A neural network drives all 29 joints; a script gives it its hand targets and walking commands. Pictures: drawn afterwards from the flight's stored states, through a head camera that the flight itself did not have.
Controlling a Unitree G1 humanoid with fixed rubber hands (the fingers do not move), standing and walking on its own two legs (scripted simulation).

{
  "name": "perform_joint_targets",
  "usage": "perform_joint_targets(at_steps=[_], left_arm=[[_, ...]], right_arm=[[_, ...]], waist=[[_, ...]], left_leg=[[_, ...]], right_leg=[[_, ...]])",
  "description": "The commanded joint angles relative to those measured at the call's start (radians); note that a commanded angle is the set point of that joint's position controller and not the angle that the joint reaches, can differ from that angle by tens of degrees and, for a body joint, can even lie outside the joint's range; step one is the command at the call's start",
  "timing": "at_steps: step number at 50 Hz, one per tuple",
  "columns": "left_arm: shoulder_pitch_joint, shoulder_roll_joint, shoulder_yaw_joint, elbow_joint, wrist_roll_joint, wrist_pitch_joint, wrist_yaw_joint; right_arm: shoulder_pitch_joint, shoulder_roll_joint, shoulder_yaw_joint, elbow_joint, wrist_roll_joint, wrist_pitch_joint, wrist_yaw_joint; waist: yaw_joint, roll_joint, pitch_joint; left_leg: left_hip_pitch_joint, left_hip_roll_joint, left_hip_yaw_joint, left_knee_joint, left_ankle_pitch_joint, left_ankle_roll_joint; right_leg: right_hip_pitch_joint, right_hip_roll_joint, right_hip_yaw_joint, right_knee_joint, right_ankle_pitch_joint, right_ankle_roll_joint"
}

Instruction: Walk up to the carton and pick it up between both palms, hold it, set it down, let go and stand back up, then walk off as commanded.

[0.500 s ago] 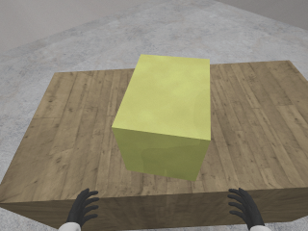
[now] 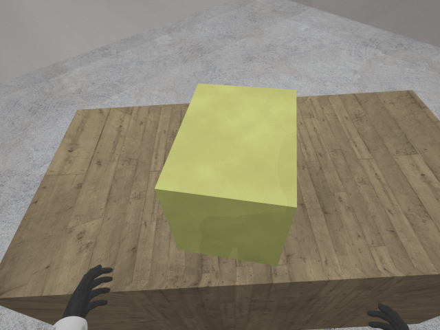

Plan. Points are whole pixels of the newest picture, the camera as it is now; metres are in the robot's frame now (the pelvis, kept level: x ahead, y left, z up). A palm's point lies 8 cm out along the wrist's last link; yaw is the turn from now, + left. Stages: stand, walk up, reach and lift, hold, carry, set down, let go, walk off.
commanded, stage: stand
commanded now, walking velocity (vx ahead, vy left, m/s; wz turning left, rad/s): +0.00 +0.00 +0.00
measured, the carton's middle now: (236, 171) +0.45 -0.02 -0.02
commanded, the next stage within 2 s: none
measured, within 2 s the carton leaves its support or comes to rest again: neither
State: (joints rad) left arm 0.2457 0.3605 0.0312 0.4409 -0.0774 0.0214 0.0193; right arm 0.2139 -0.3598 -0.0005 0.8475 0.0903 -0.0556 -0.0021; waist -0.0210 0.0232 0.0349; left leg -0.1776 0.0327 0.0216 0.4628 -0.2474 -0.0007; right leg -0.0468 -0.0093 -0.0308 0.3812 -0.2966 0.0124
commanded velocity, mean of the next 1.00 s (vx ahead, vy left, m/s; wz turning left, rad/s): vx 0.00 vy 0.00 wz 0.00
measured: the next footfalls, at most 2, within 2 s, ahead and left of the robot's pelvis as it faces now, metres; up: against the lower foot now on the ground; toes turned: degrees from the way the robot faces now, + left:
none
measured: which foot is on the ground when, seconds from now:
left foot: down 0.00-1.00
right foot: down 0.00-1.00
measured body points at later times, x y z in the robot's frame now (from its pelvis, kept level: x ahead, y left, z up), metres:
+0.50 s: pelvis +0.00 +0.00 +0.00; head -0.01 -0.01 +0.45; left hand +0.16 +0.29 -0.06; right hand +0.09 -0.31 -0.11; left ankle +0.00 +0.12 -0.74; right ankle -0.06 -0.12 -0.74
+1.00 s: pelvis +0.00 +0.00 +0.00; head -0.01 +0.00 +0.45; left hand +0.15 +0.29 -0.07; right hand +0.08 -0.30 -0.12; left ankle +0.00 +0.12 -0.74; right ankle -0.06 -0.12 -0.74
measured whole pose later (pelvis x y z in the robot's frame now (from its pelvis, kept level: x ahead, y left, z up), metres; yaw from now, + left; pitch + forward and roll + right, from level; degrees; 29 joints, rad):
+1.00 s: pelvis +0.00 +0.00 +0.00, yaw +0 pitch -2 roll -1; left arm 0.27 0.36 0.03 0.59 -0.08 0.00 0.01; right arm 0.21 -0.36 0.00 0.95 0.09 -0.04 0.00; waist -0.02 0.02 0.00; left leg -0.18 0.03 0.02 0.46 -0.25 0.00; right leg -0.05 -0.01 -0.03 0.38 -0.30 0.01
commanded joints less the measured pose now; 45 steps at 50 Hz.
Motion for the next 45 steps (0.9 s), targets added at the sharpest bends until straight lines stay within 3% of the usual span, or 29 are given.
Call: perform_joint_targets(at_steps=[1,5,8,9,10,11,12,13,14,15,18,19,21,22,24,27,28,29,31,33,35,36,38,39,40,41,42,44,45], left_arm=[[-0.003,0.198,0.068,0.062,0.136,-0.045,0.000],[0.017,0.181,0.068,0.055,0.132,-0.052,0.005],[0.035,0.217,0.065,0.080,0.124,-0.058,0.001],[0.008,0.209,0.077,0.082,0.134,-0.045,0.006],[-0.015,0.238,0.084,0.068,0.130,-0.048,0.003],[0.011,0.208,0.077,0.078,0.116,-0.054,-0.002],[-0.014,0.212,0.070,0.082,0.128,-0.054,-0.004],[-0.007,0.188,0.065,0.084,0.117,-0.056,-0.006],[0.003,0.192,0.065,0.084,0.125,-0.061,-0.005],[-0.006,0.186,0.060,0.095,0.121,-0.048,-0.004],[0.032,0.190,0.061,0.106,0.117,-0.055,0.002],[0.002,0.190,0.058,0.110,0.115,-0.053,-0.001],[0.028,0.208,0.061,0.116,0.113,-0.058,0.004],[0.049,0.193,0.056,0.133,0.117,-0.068,0.003],[-0.001,0.169,0.046,0.117,0.110,-0.065,-0.003],[0.012,0.217,0.058,0.137,0.125,-0.060,0.011],[-0.015,0.189,0.055,0.122,0.120,-0.058,0.009],[0.014,0.198,0.054,0.133,0.113,-0.056,0.005],[0.008,0.189,0.056,0.151,0.114,-0.061,0.009],[0.028,0.187,0.054,0.152,0.110,-0.054,0.001],[-0.004,0.170,0.053,0.146,0.112,-0.059,-0.005],[0.016,0.199,0.054,0.158,0.105,-0.056,0.000],[0.001,0.185,0.051,0.161,0.108,-0.068,-0.004],[0.019,0.183,0.047,0.167,0.113,-0.061,-0.002],[-0.008,0.219,0.061,0.166,0.119,-0.057,0.004],[0.000,0.162,0.047,0.164,0.113,-0.057,0.001],[0.022,0.193,0.047,0.180,0.113,-0.056,0.003],[-0.001,0.218,0.064,0.183,0.112,-0.061,-0.003],[-0.021,0.180,0.050,0.177,0.120,-0.059,0.002]], right_arm=[[-0.079,-0.190,-0.065,-0.058,-0.144,0.007,0.009],[-0.093,-0.203,-0.071,-0.053,-0.134,0.008,0.008],[-0.043,-0.189,-0.062,-0.038,-0.130,0.014,0.013],[-0.087,-0.196,-0.064,-0.038,-0.141,0.011,0.013],[-0.078,-0.204,-0.064,-0.036,-0.137,0.017,0.011],[-0.093,-0.216,-0.065,-0.035,-0.135,0.012,0.003],[-0.086,-0.214,-0.066,-0.043,-0.134,0.011,0.011],[-0.092,-0.215,-0.062,-0.047,-0.130,0.010,0.013],[-0.088,-0.224,-0.068,-0.021,-0.131,0.013,0.011],[-0.078,-0.236,-0.066,-0.019,-0.122,0.015,0.010],[-0.085,-0.223,-0.068,-0.002,-0.140,0.014,0.001],[-0.084,-0.220,-0.067,-0.029,-0.138,0.008,0.000],[-0.066,-0.218,-0.061,-0.003,-0.139,0.008,-0.001],[-0.071,-0.187,-0.056,-0.001,-0.132,0.012,-0.001],[-0.077,-0.200,-0.051,-0.010,-0.124,0.010,0.005],[-0.062,-0.188,-0.049,0.007,-0.125,0.017,0.010],[-0.093,-0.198,-0.054,0.003,-0.134,0.017,0.007],[-0.086,-0.181,-0.043,-0.001,-0.126,0.017,0.014],[-0.102,-0.218,-0.059,0.004,-0.139,0.011,0.002],[-0.087,-0.226,-0.056,0.010,-0.131,0.015,0.007],[-0.069,-0.234,-0.061,0.026,-0.121,0.015,0.009],[-0.060,-0.193,-0.051,0.029,-0.127,0.015,0.013],[-0.092,-0.206,-0.047,0.034,-0.128,0.016,0.007],[-0.106,-0.218,-0.063,0.020,-0.140,0.018,0.007],[-0.086,-0.197,-0.048,0.030,-0.123,0.018,0.011],[-0.112,-0.229,-0.061,0.029,-0.136,0.011,0.007],[-0.120,-0.211,-0.056,0.016,-0.130,0.016,0.000],[-0.084,-0.194,-0.048,0.031,-0.123,0.016,0.009],[-0.086,-0.190,-0.048,0.044,-0.130,0.010,0.004]], waist=[[0.028,-0.013,-0.072],[0.030,-0.051,-0.086],[0.013,-0.028,-0.068],[0.032,0.020,-0.073],[0.018,-0.008,-0.086],[0.033,-0.052,-0.114],[0.001,-0.050,-0.091],[0.010,-0.008,-0.074],[0.029,-0.059,-0.100],[0.006,-0.015,-0.081],[0.019,-0.062,-0.062],[-0.002,-0.017,-0.056],[0.011,-0.020,-0.034],[0.022,-0.061,-0.067],[0.025,-0.058,-0.056],[0.004,-0.006,-0.041],[0.014,-0.004,-0.014],[0.004,-0.102,-0.066],[0.027,-0.027,-0.072],[0.023,-0.057,-0.044],[0.011,-0.026,-0.054],[0.007,-0.072,-0.081],[0.022,-0.060,-0.005],[0.028,-0.017,-0.039],[0.017,-0.044,-0.053],[0.035,-0.008,-0.058],[0.026,0.019,-0.040],[0.008,-0.080,-0.049],[0.011,-0.075,-0.084]], left_leg=[[0.013,0.073,-0.071,-0.032,0.296,0.032],[0.055,0.096,-0.092,-0.018,0.397,0.042],[0.030,0.087,-0.083,-0.048,0.321,0.029],[0.019,0.081,-0.071,-0.036,0.334,0.027],[0.030,0.065,-0.058,-0.067,0.298,0.016],[0.049,0.086,-0.069,-0.058,0.332,0.039],[0.054,0.085,-0.070,-0.057,0.321,0.018],[0.031,0.082,-0.066,-0.063,0.326,0.017],[0.045,0.095,-0.088,-0.059,0.306,0.034],[0.046,0.093,-0.086,-0.060,0.297,0.036],[0.057,0.104,-0.105,-0.060,0.292,0.045],[0.036,0.086,-0.071,-0.054,0.297,0.033],[0.008,0.077,-0.087,-0.065,0.319,0.040],[0.031,0.092,-0.108,-0.081,0.308,0.044],[0.001,0.085,-0.092,-0.063,0.318,0.045],[0.005,0.084,-0.095,-0.072,0.291,0.037],[0.022,0.095,-0.085,-0.053,0.373,0.041],[0.050,0.098,-0.087,-0.059,0.347,0.037],[0.022,0.096,-0.101,-0.066,0.305,0.050],[0.006,0.089,-0.086,-0.054,0.361,0.039],[0.051,0.090,-0.080,-0.055,0.354,0.034],[0.058,0.099,-0.092,-0.055,0.388,0.035],[0.016,0.105,-0.100,-0.071,0.350,0.045],[0.040,0.094,-0.095,-0.072,0.333,0.041],[0.024,0.097,-0.085,-0.072,0.355,0.031],[0.022,0.092,-0.098,-0.069,0.342,0.045],[0.010,0.095,-0.086,-0.089,0.271,0.038],[0.049,0.094,-0.082,-0.070,0.337,0.040],[0.080,0.096,-0.095,-0.070,0.396,0.029]], right_leg=[[-0.070,-0.091,0.062,0.018,0.270,-0.038],[-0.107,-0.088,0.047,0.037,0.341,-0.047],[-0.071,-0.088,0.061,0.023,0.275,-0.035],[-0.044,-0.087,0.044,0.021,0.277,-0.035],[-0.063,-0.086,0.056,0.017,0.285,-0.033],[-0.044,-0.092,0.066,0.015,0.309,-0.040],[-0.082,-0.083,0.054,0.013,0.329,-0.036],[-0.085,-0.093,0.063,0.013,0.294,-0.037],[-0.075,-0.088,0.067,0.014,0.252,-0.036],[-0.087,-0.082,0.054,0.015,0.264,-0.039],[-0.080,-0.087,0.067,-0.009,0.219,-0.032],[-0.087,-0.098,0.076,-0.018,0.260,-0.036],[-0.069,-0.093,0.078,-0.001,0.276,-0.040],[-0.069,-0.100,0.073,0.007,0.270,-0.049],[-0.048,-0.094,0.069,0.004,0.263,-0.034],[-0.053,-0.104,0.080,0.009,0.324,-0.048],[-0.089,-0.111,0.081,-0.002,0.312,-0.039],[-0.098,-0.084,0.045,0.011,0.299,-0.033],[-0.052,-0.100,0.079,0.012,0.265,-0.042],[-0.047,-0.099,0.059,-0.001,0.330,-0.035],[-0.063,-0.097,0.072,0.006,0.339,-0.044],[-0.062,-0.095,0.042,0.015,0.378,-0.042],[-0.086,-0.106,0.079,0.001,0.270,-0.039],[-0.075,-0.096,0.059,-0.002,0.257,-0.037],[-0.056,-0.100,0.067,0.000,0.302,-0.045],[-0.035,-0.094,0.066,0.012,0.269,-0.042],[-0.068,-0.102,0.072,-0.011,0.249,-0.038],[-0.072,-0.096,0.076,0.003,0.301,-0.045],[-0.057,-0.093,0.046,0.000,0.333,-0.038]])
